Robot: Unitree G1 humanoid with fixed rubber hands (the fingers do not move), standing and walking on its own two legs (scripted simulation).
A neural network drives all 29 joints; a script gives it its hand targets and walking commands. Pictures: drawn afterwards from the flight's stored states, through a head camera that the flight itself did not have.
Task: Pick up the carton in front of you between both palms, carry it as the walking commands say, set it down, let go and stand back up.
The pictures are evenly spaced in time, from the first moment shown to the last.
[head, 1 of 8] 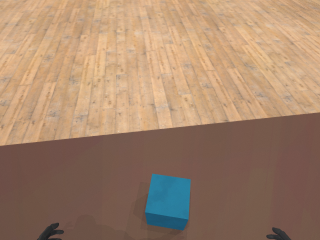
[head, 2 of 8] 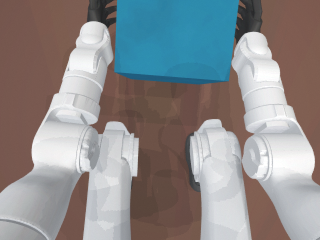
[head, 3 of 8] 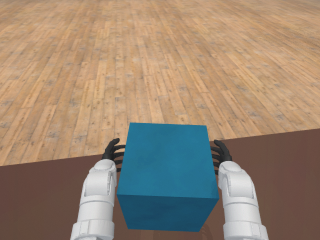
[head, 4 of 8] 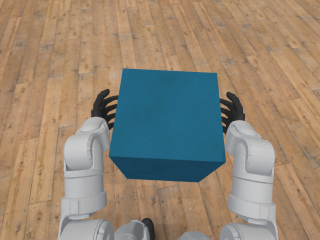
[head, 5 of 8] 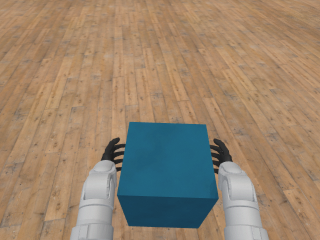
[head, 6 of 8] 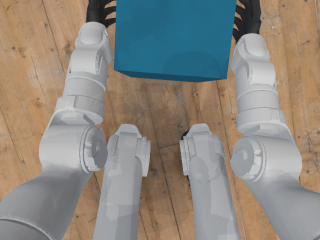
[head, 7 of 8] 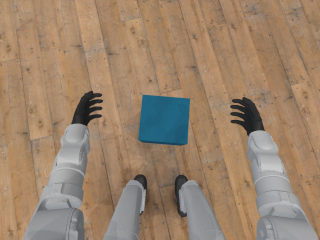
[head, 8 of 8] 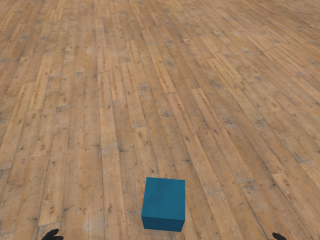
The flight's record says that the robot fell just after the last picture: no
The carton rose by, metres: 0.69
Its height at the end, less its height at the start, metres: -0.08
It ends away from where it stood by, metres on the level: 2.42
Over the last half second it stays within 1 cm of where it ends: yes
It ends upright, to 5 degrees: yes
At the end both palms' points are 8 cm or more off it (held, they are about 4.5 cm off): yes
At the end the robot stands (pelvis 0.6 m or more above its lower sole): yes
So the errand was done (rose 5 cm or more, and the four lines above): yes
